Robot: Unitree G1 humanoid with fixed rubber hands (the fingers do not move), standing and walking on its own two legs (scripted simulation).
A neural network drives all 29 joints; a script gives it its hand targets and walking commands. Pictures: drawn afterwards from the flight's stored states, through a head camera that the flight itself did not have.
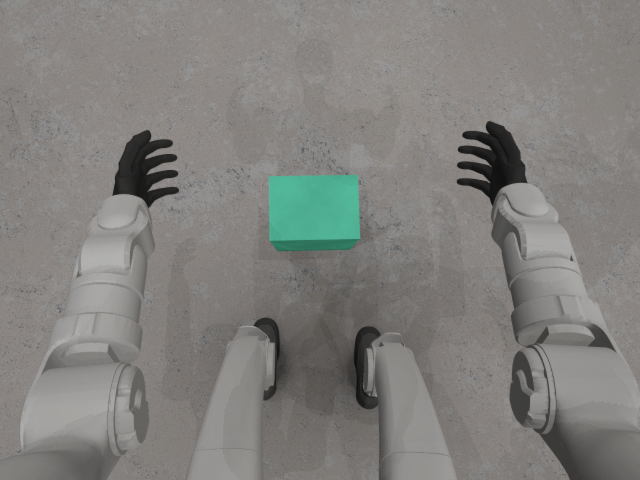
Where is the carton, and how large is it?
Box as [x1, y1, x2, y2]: [269, 175, 359, 250]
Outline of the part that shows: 357,175 269,176 269,239 277,250 349,249 359,239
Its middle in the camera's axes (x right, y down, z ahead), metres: -0.01 -0.07 +0.95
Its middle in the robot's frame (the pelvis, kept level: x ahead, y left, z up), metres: +0.48 +0.02 -0.57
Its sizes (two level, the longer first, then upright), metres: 0.196 0.143 0.220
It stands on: the floor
